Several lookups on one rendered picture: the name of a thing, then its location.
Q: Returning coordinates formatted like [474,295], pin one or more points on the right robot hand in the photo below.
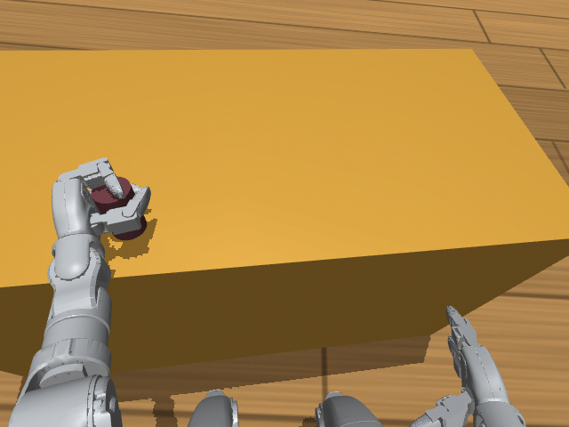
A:
[480,378]

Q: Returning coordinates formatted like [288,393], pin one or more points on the can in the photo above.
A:
[105,201]

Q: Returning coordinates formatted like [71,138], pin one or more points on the left robot hand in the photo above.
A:
[74,211]

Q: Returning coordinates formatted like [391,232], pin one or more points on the left robot arm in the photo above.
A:
[68,382]

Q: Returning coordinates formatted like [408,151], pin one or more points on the right robot arm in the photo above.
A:
[497,414]

